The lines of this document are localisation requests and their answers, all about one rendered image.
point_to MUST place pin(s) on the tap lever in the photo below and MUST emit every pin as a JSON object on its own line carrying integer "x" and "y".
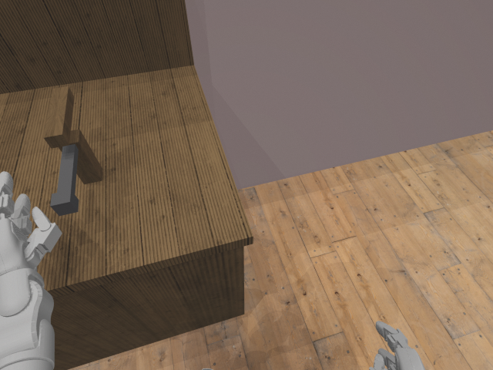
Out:
{"x": 65, "y": 201}

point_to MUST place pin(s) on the robot left forearm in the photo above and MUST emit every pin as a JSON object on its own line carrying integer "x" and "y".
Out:
{"x": 27, "y": 338}

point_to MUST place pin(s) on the robot left hand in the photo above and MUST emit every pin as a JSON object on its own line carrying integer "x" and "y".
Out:
{"x": 15, "y": 227}

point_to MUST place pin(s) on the counter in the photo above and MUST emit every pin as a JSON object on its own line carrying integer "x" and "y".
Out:
{"x": 156, "y": 248}

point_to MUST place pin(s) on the robot right hand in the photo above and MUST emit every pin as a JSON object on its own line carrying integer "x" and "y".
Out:
{"x": 406, "y": 358}

